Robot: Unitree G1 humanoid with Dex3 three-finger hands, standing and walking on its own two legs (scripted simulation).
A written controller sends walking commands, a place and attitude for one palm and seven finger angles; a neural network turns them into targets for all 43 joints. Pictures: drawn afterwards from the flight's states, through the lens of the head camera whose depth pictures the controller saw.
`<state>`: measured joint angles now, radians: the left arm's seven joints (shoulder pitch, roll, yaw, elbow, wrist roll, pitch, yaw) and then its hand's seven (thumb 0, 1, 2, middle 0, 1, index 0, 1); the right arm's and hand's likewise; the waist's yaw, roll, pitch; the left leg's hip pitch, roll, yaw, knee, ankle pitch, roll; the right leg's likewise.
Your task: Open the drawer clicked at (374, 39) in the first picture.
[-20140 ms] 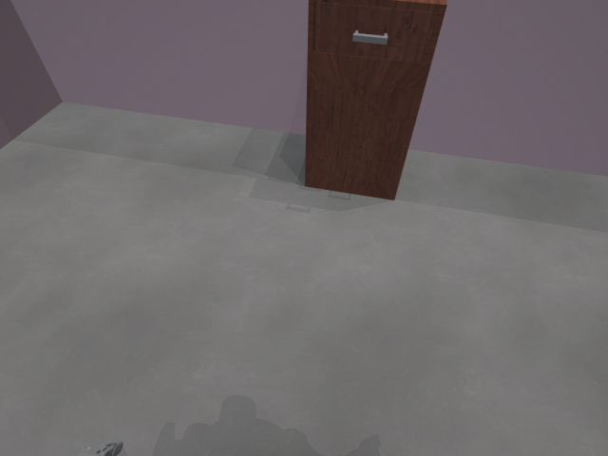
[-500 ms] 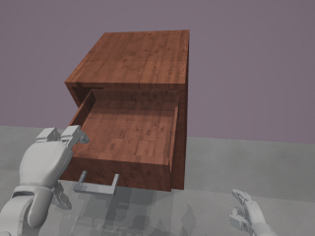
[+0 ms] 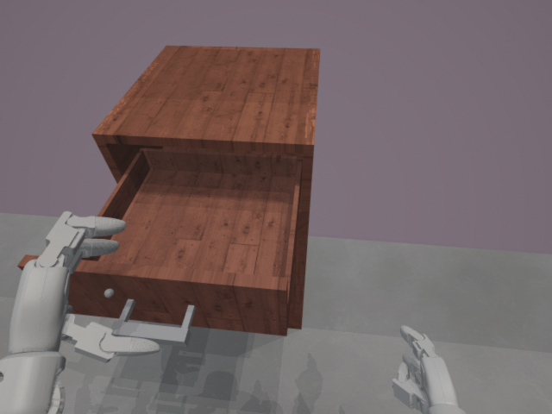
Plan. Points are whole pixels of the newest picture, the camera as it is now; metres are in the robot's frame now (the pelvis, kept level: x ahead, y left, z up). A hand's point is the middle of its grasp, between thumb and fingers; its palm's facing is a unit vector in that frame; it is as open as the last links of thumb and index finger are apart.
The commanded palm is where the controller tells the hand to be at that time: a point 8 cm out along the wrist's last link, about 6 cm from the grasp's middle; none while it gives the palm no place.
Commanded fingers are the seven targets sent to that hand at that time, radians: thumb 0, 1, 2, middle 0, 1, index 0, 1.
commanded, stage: draw the hand back to the body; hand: left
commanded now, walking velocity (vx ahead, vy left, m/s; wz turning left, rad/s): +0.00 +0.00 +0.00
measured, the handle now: (155, 321) +0.24 +0.23 -0.02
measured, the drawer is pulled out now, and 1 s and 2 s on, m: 0.30 0.30 0.30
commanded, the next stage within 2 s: step back with the hand held close in 0.82 s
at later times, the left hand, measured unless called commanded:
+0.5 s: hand (80, 287) +0.19 +0.25 +0.16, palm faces +0.41 -0.81 -0.41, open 9.6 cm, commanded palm +0.14 +0.29 +0.17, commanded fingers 0.00 0.73 0.82 -0.21 -0.41 -0.21 -0.41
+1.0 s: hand (74, 287) +0.19 +0.25 +0.16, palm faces +0.43 -0.80 -0.43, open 7.4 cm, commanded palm +0.13 +0.29 +0.17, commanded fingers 0.00 0.90 0.90 -0.20 -0.30 -0.20 -0.30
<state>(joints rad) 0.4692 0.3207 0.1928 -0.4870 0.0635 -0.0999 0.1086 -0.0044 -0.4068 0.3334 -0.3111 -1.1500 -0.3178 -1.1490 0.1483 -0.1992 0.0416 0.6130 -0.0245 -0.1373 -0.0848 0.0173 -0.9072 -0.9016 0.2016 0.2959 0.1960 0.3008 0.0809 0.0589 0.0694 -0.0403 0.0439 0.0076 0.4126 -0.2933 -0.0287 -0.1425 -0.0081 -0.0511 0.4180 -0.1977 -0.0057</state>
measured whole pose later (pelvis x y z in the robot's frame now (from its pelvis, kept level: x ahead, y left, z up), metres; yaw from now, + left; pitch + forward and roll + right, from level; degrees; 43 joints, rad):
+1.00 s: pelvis +0.01 +0.00 +0.00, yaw +1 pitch -2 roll -1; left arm 0.53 0.32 0.32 -0.49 -0.04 -0.16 0.12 0.02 0.88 0.89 -0.21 -0.31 -0.22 -0.31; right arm 0.18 -0.20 0.02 0.62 0.00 -0.16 -0.07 0.02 -0.90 -0.90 0.20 0.30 0.20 0.30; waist 0.06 0.07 0.03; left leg -0.10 0.04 -0.01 0.45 -0.32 -0.02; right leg -0.19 -0.01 -0.07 0.43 -0.21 0.00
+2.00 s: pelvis -0.12 +0.01 -0.02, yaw +2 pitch +0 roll +0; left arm 0.59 0.38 0.37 -0.64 -0.03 -0.26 0.17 0.01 0.89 0.90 -0.21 -0.31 -0.22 -0.31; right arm 0.20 -0.20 -0.01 0.63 0.00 -0.14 -0.05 0.02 -0.90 -0.90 0.20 0.30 0.20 0.30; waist -0.03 -0.05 0.04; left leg -0.43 -0.01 0.00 0.75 -0.40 -0.01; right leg -0.45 -0.03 0.00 0.61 -0.17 0.00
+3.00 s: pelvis -0.27 -0.04 -0.01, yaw +1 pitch -2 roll +1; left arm 0.61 0.37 0.35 -0.55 -0.01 -0.21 0.17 0.02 0.89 0.90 -0.21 -0.31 -0.22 -0.30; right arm 0.25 -0.18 0.02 0.63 0.00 -0.12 -0.06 0.02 -0.90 -0.90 0.20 0.30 0.20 0.30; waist -0.03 -0.02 0.00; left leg -0.23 0.02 0.02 0.57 -0.31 -0.01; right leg -0.32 -0.02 -0.06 0.56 -0.20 -0.02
